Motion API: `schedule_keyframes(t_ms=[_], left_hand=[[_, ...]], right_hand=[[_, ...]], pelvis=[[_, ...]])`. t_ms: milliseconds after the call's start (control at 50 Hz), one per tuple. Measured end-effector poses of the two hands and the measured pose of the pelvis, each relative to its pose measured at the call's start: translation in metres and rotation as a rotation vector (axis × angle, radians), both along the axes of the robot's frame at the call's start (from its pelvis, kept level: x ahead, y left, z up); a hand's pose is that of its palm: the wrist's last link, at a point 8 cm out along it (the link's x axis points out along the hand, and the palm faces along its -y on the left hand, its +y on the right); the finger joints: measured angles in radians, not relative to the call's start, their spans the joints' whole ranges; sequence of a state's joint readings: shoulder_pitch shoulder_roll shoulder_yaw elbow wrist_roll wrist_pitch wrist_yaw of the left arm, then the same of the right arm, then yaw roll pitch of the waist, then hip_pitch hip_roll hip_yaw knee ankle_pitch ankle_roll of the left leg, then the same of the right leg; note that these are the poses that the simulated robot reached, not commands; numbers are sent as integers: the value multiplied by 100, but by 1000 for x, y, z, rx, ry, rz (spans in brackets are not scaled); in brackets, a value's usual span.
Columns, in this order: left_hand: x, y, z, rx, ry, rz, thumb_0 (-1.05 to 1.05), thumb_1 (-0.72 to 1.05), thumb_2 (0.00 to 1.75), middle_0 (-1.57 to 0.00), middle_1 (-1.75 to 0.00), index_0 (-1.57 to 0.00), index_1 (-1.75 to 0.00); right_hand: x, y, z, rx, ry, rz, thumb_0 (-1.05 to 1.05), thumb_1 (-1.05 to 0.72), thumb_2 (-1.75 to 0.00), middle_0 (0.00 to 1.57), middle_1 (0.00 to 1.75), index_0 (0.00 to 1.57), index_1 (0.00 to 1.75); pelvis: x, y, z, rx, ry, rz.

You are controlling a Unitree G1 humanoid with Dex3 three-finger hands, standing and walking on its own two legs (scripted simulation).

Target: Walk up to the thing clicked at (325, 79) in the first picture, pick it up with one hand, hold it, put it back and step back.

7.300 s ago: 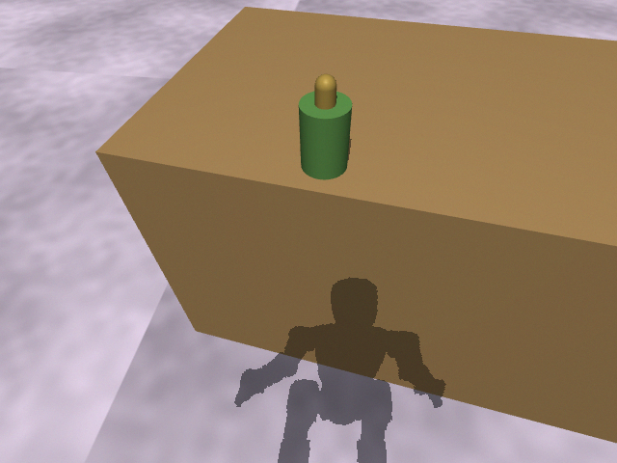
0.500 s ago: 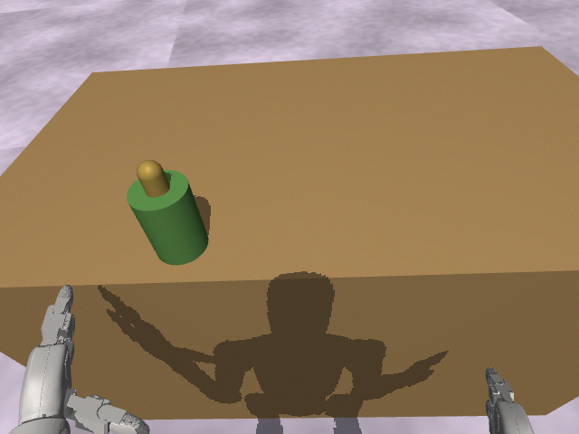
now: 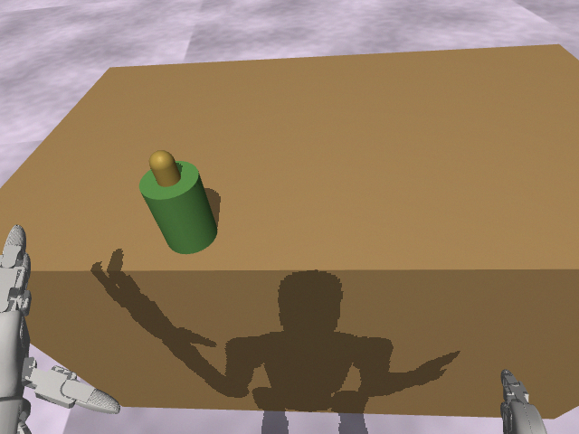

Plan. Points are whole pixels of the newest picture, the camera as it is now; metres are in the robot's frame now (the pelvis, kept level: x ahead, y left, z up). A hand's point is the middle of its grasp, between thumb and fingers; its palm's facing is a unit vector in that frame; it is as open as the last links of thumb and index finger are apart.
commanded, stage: rise first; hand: left
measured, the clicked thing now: (177, 198) +0.42 +0.23 +0.11
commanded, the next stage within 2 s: go down in 0.58 s
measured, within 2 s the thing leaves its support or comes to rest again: neither
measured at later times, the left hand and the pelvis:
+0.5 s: hand (46, 308) +0.19 +0.27 +0.18, palm faces +0.43 -0.77 -0.47, open 17.6 cm; pelvis -0.01 +0.00 +0.00, yaw +0 degrees
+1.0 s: hand (21, 278) +0.22 +0.30 +0.20, palm faces +0.47 -0.79 -0.40, open 17.4 cm; pelvis -0.01 +0.00 -0.01, yaw +1 degrees
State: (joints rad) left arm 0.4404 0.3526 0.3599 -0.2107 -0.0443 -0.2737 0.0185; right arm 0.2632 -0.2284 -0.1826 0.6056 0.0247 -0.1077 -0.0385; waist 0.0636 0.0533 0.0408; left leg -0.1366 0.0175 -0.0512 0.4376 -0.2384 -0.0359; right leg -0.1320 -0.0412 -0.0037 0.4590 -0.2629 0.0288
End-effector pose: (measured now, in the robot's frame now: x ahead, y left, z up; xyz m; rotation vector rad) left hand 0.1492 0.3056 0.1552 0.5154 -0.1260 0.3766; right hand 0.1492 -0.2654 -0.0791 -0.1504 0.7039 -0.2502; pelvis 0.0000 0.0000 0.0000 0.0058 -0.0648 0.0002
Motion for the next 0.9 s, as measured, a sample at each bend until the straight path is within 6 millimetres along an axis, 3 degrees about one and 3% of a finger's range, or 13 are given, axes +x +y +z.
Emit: schedule_keyframes(t_ms=[580,900], left_hand=[[0,0,51,126,-216,-53,-1,-59,7,-6,-5,-4,-6],[6,13,52,122,-284,-55,-1,-58,7,-7,-7,-6,-7]], right_hand=[[-7,1,8,0,-58,-8,-1,50,-5,6,6,5,5],[-1,2,6,-8,-50,11,-1,50,-6,6,6,5,5]], pelvis=[[-5,3,0,0,-9,-5],[-7,1,-5,0,10,6]])
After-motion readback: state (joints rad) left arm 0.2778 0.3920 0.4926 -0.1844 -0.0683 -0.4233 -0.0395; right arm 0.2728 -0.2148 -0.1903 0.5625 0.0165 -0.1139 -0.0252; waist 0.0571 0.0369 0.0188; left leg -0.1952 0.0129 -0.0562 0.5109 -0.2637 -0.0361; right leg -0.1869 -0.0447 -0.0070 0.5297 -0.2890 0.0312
